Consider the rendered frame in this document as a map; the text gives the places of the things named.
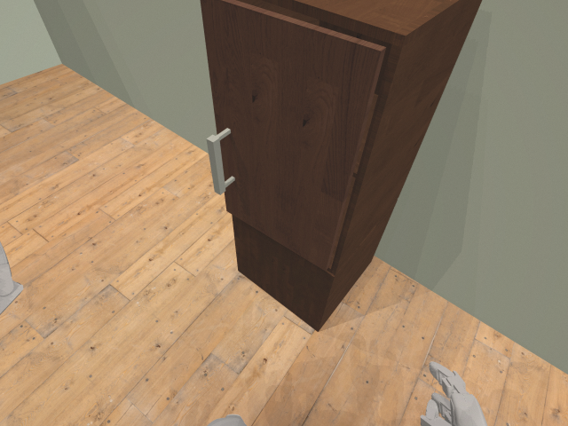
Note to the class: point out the right robot hand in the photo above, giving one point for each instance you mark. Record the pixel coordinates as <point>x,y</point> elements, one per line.
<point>463,408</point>

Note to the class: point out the handle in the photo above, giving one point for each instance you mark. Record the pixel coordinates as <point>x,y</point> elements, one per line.
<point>216,164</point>

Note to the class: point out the robot left shin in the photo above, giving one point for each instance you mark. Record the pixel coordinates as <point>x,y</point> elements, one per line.
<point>234,416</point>

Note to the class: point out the left robot hand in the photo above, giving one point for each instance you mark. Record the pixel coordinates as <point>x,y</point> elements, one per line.
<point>9,289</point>

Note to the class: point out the cupboard door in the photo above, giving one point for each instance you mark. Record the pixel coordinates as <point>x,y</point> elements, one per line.
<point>296,98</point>

